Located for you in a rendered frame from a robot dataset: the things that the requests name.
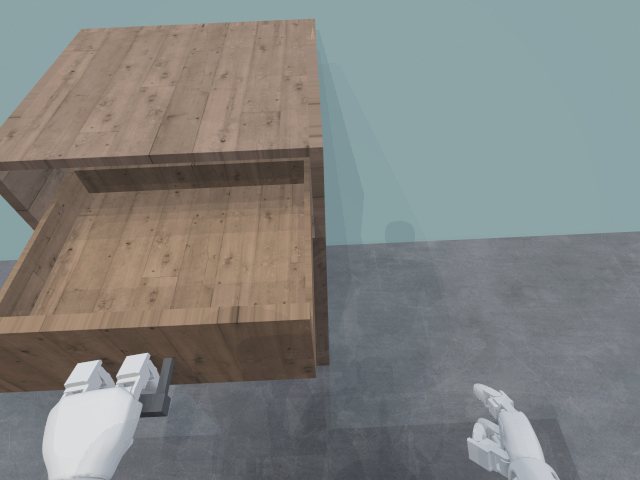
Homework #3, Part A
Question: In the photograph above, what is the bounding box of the cabinet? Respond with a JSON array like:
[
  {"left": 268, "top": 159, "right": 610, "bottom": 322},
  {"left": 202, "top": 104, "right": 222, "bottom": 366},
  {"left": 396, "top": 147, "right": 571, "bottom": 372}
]
[{"left": 0, "top": 19, "right": 329, "bottom": 366}]

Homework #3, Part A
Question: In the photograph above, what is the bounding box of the drawer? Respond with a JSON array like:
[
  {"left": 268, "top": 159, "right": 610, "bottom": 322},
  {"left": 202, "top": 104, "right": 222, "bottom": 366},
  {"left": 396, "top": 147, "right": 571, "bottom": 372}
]
[{"left": 0, "top": 157, "right": 316, "bottom": 393}]

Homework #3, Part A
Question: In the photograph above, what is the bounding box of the left robot hand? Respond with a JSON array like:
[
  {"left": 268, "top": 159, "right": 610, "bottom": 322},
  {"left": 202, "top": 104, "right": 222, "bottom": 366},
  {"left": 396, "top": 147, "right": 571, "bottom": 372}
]
[{"left": 42, "top": 353, "right": 160, "bottom": 480}]

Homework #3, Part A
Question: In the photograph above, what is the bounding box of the handle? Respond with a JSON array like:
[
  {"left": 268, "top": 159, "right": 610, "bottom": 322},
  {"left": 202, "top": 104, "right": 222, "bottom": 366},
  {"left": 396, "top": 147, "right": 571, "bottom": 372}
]
[{"left": 82, "top": 358, "right": 175, "bottom": 418}]

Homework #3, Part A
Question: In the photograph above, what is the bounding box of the right robot forearm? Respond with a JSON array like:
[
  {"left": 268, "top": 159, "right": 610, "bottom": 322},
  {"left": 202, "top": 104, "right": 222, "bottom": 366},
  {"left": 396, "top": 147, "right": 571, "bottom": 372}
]
[{"left": 508, "top": 458, "right": 559, "bottom": 480}]

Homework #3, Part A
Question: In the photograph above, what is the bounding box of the right robot hand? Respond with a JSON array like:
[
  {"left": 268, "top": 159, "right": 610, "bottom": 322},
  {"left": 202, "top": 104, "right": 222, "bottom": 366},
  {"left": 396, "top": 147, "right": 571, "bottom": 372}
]
[{"left": 467, "top": 383, "right": 545, "bottom": 478}]

